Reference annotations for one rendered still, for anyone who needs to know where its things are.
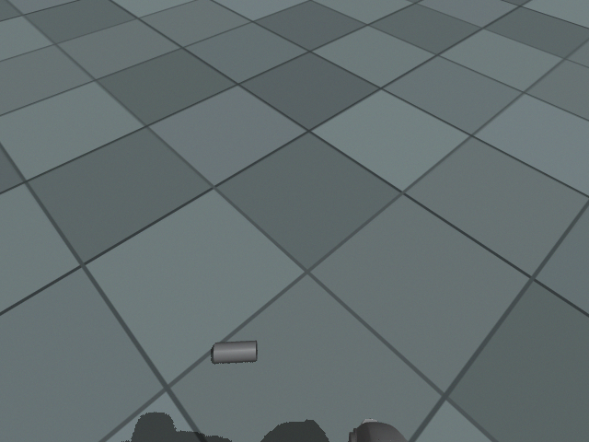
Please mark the can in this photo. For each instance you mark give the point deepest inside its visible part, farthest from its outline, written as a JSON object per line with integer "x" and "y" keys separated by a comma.
{"x": 227, "y": 352}

